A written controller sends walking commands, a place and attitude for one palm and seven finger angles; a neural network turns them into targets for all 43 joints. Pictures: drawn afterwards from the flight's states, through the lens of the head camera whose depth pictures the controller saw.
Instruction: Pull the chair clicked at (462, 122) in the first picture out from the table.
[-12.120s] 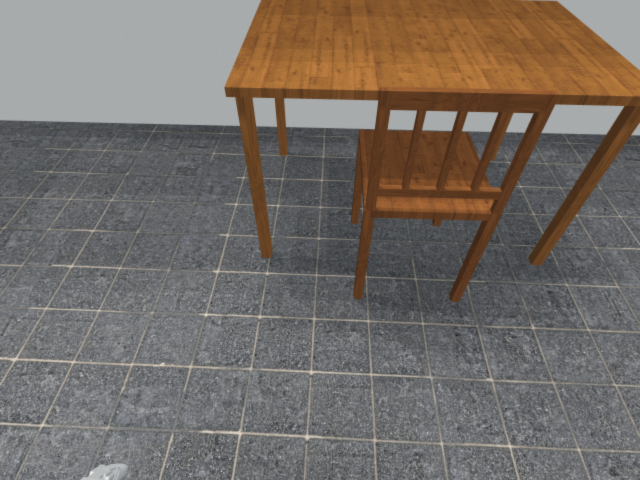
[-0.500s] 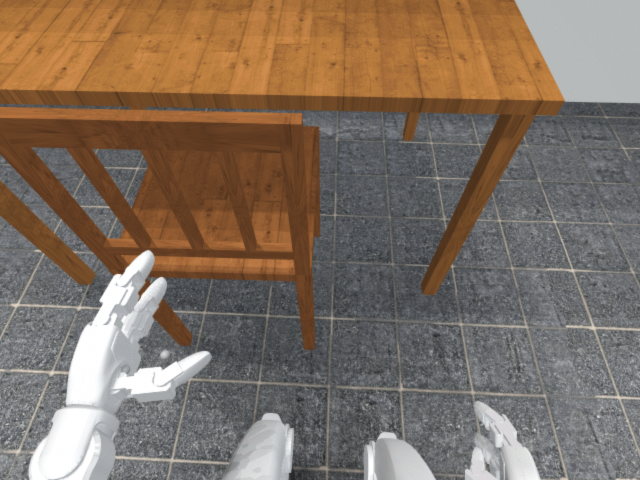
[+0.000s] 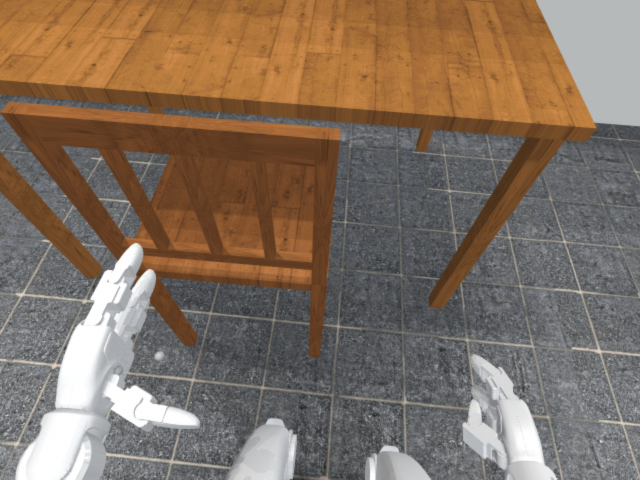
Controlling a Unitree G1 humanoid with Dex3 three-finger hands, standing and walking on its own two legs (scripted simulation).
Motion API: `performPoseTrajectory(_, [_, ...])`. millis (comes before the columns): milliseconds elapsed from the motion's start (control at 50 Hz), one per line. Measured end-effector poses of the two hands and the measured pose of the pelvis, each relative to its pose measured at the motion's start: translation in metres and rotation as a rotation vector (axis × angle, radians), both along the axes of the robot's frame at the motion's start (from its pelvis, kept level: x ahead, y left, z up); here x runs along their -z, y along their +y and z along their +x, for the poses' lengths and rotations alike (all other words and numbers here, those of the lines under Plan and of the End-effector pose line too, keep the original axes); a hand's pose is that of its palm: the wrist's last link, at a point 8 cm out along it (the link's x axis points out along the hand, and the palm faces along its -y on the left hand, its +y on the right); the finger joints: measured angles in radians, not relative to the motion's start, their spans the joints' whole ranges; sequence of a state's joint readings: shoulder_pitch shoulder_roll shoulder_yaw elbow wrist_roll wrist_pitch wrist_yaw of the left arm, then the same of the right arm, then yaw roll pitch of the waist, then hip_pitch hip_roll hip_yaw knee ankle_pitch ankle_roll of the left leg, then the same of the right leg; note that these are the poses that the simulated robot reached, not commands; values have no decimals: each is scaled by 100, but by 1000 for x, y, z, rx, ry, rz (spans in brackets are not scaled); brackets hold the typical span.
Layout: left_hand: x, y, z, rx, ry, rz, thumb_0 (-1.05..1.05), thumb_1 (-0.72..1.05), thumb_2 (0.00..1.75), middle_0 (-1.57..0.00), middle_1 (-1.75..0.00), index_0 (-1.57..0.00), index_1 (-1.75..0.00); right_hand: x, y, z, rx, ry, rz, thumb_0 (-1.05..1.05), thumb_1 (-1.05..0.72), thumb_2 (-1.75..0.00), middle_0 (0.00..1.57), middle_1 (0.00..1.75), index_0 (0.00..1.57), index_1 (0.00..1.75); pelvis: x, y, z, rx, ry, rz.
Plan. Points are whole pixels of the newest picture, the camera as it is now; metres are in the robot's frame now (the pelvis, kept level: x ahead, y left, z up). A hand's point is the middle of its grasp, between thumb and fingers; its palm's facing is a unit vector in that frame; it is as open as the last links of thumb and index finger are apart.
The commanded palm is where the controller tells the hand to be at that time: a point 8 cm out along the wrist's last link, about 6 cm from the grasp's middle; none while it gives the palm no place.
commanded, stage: raise the hand toward the chair's back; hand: left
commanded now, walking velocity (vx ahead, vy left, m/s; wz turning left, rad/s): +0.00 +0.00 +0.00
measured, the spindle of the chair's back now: (202, 208) +0.48 +0.23 -0.01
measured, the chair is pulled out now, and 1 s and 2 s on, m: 0.00 0.00 0.00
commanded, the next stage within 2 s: aim the fingers beside a spindle in 0.78 s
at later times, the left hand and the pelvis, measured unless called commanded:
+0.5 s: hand (166, 344) +0.24 +0.19 +0.06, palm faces +0.02 -1.00 -0.06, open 16.9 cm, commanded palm +0.22 +0.24 +0.06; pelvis +0.00 -0.02 +0.01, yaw +0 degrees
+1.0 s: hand (167, 350) +0.24 +0.19 +0.06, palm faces +0.03 -1.00 -0.05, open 16.9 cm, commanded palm +0.22 +0.24 +0.06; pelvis -0.01 -0.02 +0.00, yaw +0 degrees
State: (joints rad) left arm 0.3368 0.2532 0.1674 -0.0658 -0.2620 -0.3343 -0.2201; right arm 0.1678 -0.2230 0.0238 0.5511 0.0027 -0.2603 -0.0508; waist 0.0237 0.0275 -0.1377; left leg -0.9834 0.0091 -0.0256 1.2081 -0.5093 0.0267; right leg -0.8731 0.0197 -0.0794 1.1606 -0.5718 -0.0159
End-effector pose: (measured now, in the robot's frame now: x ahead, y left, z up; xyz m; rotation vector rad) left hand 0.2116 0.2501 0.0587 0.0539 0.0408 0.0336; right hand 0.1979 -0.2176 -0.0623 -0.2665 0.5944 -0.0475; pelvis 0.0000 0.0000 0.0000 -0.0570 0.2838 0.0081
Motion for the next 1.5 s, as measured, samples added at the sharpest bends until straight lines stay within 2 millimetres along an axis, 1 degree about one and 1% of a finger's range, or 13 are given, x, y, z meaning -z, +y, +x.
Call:
performPoseTrajectory(60, [1, 2, 2, 1, 13, -1, -1, -45, 32, -6, -9, -7, -8, 2, 3, -2, -6, 13, 7, 1, -90, -90, 20, 30, 20, 30, -1, -1, 0, -2, -2, -1])
performPoseTrajectory(140, [-4, 4, 5, 3, 9, 7, -1, -48, 31, -6, -9, -6, -8, 5, -1, -10, 1, 40, 7, 1, -90, -90, 21, 30, 20, 30, -2, -3, 0, -3, -5, 0])
performPoseTrajectory(280, [-9, 5, 10, 5, -2, 12, -1, -49, 30, -6, -8, -6, -8, 9, -19, -30, 42, 83, -10, 1, -90, -90, 21, 30, 20, 30, -4, -8, 0, 1, -10, 6])
performPoseTrajectory(380, [-10, 1, 12, 12, -4, 7, -1, -50, 30, -6, -8, -6, -8, 7, -33, -41, 73, 88, -25, 1, -90, -90, 21, 30, 20, 30, -6, -11, -2, 6, -16, 11])
performPoseTrajectory(460, [-9, -4, 12, 16, -5, 4, -1, -50, 30, -6, -8, -6, -8, 5, -42, -45, 89, 80, -31, 1, -90, -90, 20, 30, 20, 30, -6, -14, -3, 10, -18, 15])
performPoseTrajectory(560, [-7, -10, 9, 12, -5, 5, -2, -50, 30, -6, -8, -6, -8, 4, -46, -46, 91, 66, -31, 1, -90, -90, 20, 30, 20, 30, -5, -18, -6, 13, -20, 19])
performPoseTrajectory(700, [-7, -12, 5, 5, -13, 6, -2, -50, 30, -6, -8, -6, -8, 6, -43, -41, 78, 47, -16, 1, -91, -90, 20, 30, 20, 30, -4, -20, -9, 12, -23, 21])
performPoseTrajectory(940, [-6, -9, 2, 6, -11, 1, -2, -50, 30, -6, -8, -6, -8, 8, -33, -36, 59, 36, 0, 1, -90, -90, 20, 30, 20, 30, -3, -18, -10, 8, -24, 17])
performPoseTrajectory(1280, [8, -8, 30, 22, -13, -6, -2, -50, 30, -6, -8, -6, -8, 14, -31, -42, 63, 75, -26, 1, -90, -90, 20, 30, 20, 30, 2, -11, -10, 12, 4, 11])
performPoseTrajectory(1420, [9, -9, 35, 26, -23, -1, -2, -50, 30, -6, -8, -6, -8, 19, -30, -45, 63, 94, -23, 1, -90, -90, 20, 30, 20, 30, 5, -9, -9, 13, 14, 12])
performPoseTrajectory(1500, [15, -11, 39, 27, -18, 0, -2, -50, 30, -6, -8, -6, -8, 23, -29, -45, 59, 104, -22, 1, -90, -90, 20, 30, 20, 30, 7, -8, -9, 14, 20, 13])
